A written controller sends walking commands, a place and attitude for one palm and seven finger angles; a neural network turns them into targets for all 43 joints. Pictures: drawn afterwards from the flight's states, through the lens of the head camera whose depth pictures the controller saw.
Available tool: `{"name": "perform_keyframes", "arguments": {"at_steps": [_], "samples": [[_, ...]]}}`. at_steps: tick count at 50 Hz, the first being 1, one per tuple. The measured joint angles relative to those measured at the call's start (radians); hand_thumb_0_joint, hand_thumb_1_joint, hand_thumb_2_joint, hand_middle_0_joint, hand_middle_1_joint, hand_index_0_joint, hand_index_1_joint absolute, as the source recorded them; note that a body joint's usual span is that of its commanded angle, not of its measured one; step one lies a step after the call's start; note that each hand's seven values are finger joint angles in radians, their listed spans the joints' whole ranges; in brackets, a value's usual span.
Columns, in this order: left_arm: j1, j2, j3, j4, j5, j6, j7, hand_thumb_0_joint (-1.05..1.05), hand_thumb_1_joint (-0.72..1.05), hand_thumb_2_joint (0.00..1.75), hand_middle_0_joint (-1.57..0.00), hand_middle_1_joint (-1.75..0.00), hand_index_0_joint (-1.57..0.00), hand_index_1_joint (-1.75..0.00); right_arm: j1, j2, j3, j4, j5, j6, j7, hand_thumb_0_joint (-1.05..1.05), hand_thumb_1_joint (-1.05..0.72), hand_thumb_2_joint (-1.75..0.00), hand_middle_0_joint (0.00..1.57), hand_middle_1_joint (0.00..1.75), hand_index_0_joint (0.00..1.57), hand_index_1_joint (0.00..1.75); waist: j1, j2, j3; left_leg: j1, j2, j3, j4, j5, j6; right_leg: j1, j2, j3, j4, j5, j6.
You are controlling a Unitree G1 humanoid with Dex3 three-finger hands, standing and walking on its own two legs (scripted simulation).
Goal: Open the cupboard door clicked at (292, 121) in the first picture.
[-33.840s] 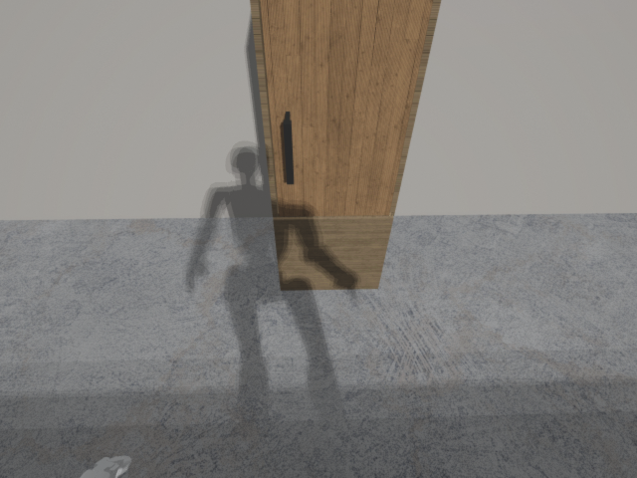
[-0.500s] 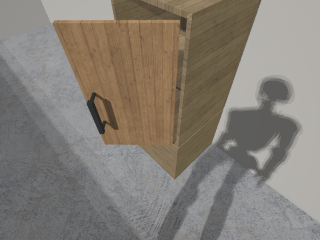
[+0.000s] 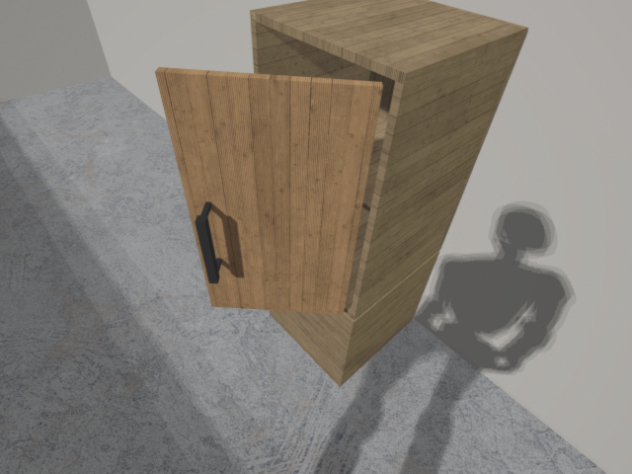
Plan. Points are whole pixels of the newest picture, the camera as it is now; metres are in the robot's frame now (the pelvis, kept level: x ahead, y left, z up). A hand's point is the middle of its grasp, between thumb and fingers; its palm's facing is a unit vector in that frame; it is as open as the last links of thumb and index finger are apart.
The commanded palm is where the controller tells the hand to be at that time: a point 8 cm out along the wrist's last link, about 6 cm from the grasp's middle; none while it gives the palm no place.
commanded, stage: come to a stop and stand still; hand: left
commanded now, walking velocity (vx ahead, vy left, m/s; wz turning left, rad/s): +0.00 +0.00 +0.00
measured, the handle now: (210, 244) +0.55 +0.25 -0.08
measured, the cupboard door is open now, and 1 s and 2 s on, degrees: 45 45 45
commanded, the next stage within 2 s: look again from close up in 1.00 s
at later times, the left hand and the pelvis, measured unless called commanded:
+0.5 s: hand out of the picture -0.07 +0.21 -0.17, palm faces -0.03 -0.99 -0.16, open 7.4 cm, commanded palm none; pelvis -0.04 +0.04 +0.01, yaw -3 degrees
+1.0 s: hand out of the picture -0.04 +0.15 -0.17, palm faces +0.03 -0.99 -0.11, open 7.4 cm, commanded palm none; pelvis -0.02 +0.02 +0.01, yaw -2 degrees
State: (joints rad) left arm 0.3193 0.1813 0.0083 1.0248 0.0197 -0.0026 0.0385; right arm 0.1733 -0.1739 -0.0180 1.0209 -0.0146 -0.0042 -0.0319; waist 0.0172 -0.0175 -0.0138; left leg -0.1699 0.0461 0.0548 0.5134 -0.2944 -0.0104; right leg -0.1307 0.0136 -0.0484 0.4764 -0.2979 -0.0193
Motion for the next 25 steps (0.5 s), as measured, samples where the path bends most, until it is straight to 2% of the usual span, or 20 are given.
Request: {"name": "perform_keyframes", "arguments": {"at_steps": [7, 13, 16, 22, 25], "samples": [[-0.011, 0.015, -0.004, 0.008, 0.0, 0.006, -0.005, 0.01, 0.91, 0.9, -0.2, -0.3, -0.2, -0.3, 0.039, 0.016, 0.012, 0.032, 0.0, 0.003, 0.01, 0.0, -0.91, -0.9, 0.2, 0.3, 0.2, 0.3, -0.002, -0.005, 0.01, -0.008, -0.026, 0.014, -0.03, 0.041, 0.031, -0.005, -0.025, 0.012, -0.038, 0.05, 0.03], [0.002, 0.009, -0.005, 0.023, 0.004, 0.014, -0.007, 0.01, 0.91, 0.9, -0.2, -0.3, -0.2, -0.3, 0.093, 0.007, 0.008, 0.065, -0.002, 0.01, 0.016, 0.0, -0.92, -0.9, 0.2, 0.3, 0.2, 0.3, -0.012, -0.009, 0.023, -0.024, -0.054, 0.028, -0.054, 0.073, 0.059, -0.03, -0.053, 0.025, -0.048, 0.079, 0.052], [0.021, 0.003, 0.001, 0.033, 0.013, 0.028, -0.014, 0.01, 0.91, 0.9, -0.2, -0.3, -0.19, -0.3, 0.126, 0.011, 0.002, 0.079, -0.005, 0.021, 0.016, 0.0, -0.92, -0.9, 0.2, 0.3, 0.2, 0.3, -0.019, -0.01, 0.019, -0.031, -0.063, 0.035, -0.065, 0.081, 0.071, -0.058, -0.062, 0.027, -0.007, 0.013, 0.038], [0.064, -0.017, 0.018, 0.04, 0.02, 0.063, -0.036, 0.01, 0.91, 0.9, -0.2, -0.3, -0.19, -0.3, 0.166, 0.013, -0.015, 0.093, -0.013, 0.027, 0.003, 0.01, -0.91, -0.9, 0.21, 0.3, 0.2, 0.3, -0.03, 0.007, 0.016, -0.036, -0.045, 0.06, -0.1, 0.103, 0.079, -0.148, -0.045, -0.007, 0.222, -0.118, 0.011], [0.068, -0.031, 0.022, 0.039, 0.016, 0.063, -0.04, 0.01, 0.91, 0.9, -0.2, -0.3, -0.19, -0.3, 0.171, 0.009, -0.02, 0.099, -0.015, 0.022, -0.004, 0.01, -0.91, -0.9, 0.21, 0.3, 0.2, 0.3, -0.038, 0.016, 0.023, -0.036, -0.037, 0.068, -0.114, 0.114, 0.071, -0.138, -0.046, -0.017, 0.185, -0.115, 0.01]]}}
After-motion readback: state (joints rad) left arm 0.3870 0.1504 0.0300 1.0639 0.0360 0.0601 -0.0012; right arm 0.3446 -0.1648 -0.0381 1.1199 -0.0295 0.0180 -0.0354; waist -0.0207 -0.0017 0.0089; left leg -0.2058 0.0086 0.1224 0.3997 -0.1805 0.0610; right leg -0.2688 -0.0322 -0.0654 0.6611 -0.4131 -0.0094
